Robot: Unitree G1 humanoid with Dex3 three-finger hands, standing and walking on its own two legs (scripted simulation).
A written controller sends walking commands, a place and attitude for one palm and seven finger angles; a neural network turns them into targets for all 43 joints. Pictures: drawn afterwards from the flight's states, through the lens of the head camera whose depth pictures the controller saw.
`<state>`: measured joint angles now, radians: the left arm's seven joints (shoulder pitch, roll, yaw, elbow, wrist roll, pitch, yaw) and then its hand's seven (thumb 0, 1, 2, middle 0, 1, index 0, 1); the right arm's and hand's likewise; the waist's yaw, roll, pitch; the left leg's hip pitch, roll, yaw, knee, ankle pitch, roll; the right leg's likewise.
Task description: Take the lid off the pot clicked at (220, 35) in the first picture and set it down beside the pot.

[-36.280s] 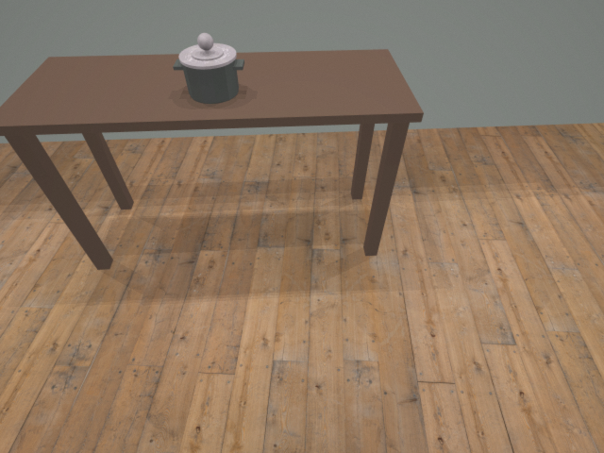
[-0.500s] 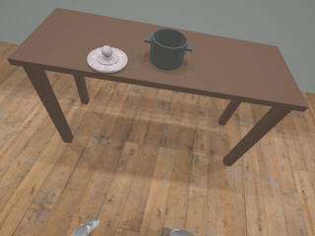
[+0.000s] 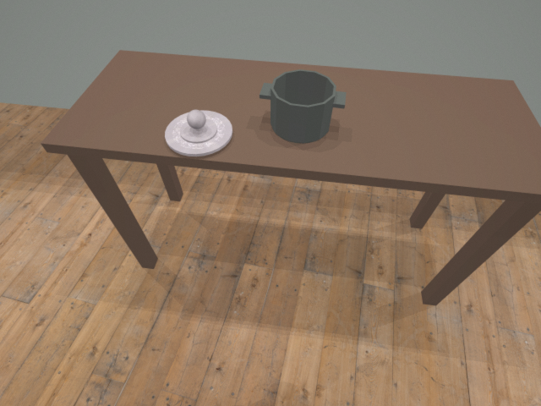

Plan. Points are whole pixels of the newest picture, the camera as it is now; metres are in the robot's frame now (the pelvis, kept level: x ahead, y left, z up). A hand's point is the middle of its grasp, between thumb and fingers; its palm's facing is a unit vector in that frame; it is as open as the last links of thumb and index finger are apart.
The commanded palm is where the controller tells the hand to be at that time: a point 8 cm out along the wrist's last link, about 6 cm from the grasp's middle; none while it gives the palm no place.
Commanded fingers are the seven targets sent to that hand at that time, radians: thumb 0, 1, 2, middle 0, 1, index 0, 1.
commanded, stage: stop stepping back and stand still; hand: left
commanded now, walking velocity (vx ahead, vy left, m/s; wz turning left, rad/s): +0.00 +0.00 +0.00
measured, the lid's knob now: (196, 119) +0.71 +0.21 -0.02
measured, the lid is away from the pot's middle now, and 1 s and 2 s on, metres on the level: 0.26 0.26 0.26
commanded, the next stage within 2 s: let the arm hang, fingers relaxed in 0.18 s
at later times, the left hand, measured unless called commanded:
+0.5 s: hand out of the picture +0.06 +0.17 -0.18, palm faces +0.04 -0.98 -0.20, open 7.4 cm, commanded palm none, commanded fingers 0.00 0.90 0.90 -0.20 -0.30 -0.20 -0.30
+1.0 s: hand out of the picture +0.04 +0.17 -0.18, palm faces +0.04 -0.98 -0.20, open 7.3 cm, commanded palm none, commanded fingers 0.00 0.90 0.90 -0.20 -0.30 -0.20 -0.30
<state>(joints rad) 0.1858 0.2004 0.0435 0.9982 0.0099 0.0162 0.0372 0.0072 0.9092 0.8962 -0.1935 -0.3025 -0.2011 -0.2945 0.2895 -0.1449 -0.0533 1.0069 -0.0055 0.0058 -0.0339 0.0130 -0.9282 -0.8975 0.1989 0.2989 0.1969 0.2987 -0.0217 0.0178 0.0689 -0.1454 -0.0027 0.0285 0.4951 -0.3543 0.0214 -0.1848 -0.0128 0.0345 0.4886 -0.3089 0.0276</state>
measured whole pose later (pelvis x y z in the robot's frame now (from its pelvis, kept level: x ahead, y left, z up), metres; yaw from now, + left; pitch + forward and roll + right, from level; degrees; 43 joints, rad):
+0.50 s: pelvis +0.01 -0.01 +0.00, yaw +0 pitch +0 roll -1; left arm 0.20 0.16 0.05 1.03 0.01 0.01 0.04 0.01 0.91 0.90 -0.20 -0.30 -0.20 -0.29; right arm 0.30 -0.12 -0.06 1.05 0.00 0.00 -0.04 0.00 -0.91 -0.90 0.20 0.30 0.19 0.30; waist -0.02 0.00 0.07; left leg -0.11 0.01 0.02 0.49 -0.37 0.01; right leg -0.15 0.00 0.03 0.47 -0.32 0.02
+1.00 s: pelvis +0.00 +0.00 +0.00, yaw +0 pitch -1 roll -1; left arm 0.21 0.16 0.05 1.06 0.01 0.01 0.05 0.01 0.92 0.90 -0.20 -0.30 -0.20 -0.29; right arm 0.31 -0.10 -0.05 1.07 0.00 0.00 -0.05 0.00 -0.91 -0.90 0.20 0.30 0.19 0.30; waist -0.02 -0.01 0.07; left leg -0.11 0.01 0.03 0.47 -0.35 0.02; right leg -0.15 0.00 0.03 0.45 -0.29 0.02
